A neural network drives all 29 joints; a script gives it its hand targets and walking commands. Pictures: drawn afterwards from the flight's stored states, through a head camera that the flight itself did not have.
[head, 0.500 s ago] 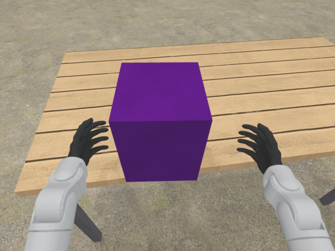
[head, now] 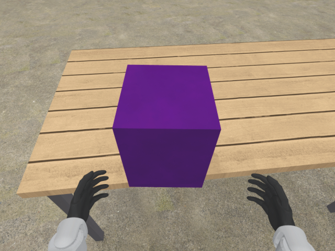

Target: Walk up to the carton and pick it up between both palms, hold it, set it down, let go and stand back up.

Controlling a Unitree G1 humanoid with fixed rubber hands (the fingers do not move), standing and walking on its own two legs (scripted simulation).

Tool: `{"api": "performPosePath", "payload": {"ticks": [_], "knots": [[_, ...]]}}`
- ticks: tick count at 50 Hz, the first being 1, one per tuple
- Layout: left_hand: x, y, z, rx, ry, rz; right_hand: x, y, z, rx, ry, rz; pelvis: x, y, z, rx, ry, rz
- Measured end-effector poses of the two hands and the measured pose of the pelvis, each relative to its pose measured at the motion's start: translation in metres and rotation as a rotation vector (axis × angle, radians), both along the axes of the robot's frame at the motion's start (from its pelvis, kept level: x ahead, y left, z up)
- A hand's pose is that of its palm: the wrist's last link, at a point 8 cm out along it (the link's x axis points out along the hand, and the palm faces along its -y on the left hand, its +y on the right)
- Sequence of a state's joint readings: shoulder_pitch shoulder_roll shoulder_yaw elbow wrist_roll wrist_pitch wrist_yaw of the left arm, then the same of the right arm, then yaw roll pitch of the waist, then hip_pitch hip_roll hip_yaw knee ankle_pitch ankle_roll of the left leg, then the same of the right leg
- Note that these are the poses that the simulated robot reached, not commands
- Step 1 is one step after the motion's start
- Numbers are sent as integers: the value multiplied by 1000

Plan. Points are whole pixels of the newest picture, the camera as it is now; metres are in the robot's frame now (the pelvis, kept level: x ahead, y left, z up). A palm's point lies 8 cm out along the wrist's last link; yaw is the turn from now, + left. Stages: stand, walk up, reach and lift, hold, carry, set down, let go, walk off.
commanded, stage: set down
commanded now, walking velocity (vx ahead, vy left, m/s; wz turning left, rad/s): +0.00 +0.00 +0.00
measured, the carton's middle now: (166, 128) +0.40 +0.05 +0.06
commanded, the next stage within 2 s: let go in 1.12 s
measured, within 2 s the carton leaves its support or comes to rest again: neither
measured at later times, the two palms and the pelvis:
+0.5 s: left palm (78, 226) +0.17 +0.23 -0.01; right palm (273, 229) +0.19 -0.20 -0.01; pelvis +0.01 -0.01 +0.00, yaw +0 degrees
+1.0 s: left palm (87, 235) +0.17 +0.22 -0.07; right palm (273, 240) +0.18 -0.22 -0.07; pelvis +0.03 -0.02 +0.00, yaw +0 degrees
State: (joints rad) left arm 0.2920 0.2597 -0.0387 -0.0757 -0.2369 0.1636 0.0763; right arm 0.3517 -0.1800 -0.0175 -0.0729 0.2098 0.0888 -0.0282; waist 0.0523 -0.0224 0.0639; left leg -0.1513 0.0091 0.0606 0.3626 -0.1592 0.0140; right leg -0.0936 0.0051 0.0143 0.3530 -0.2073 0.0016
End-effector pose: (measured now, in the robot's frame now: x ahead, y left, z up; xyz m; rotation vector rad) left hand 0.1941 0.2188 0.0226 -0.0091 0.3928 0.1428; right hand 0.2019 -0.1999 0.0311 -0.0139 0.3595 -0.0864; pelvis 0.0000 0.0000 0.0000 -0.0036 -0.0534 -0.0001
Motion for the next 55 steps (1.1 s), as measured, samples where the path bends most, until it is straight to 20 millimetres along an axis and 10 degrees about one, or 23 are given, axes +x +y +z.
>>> {"api": "performPosePath", "payload": {"ticks": [55], "knots": [[-25, 1, -101, 119, 446, -33, -23, -25, -110, -131, 354, 50, 33, -18, 0, 9, -23, 11]]}}
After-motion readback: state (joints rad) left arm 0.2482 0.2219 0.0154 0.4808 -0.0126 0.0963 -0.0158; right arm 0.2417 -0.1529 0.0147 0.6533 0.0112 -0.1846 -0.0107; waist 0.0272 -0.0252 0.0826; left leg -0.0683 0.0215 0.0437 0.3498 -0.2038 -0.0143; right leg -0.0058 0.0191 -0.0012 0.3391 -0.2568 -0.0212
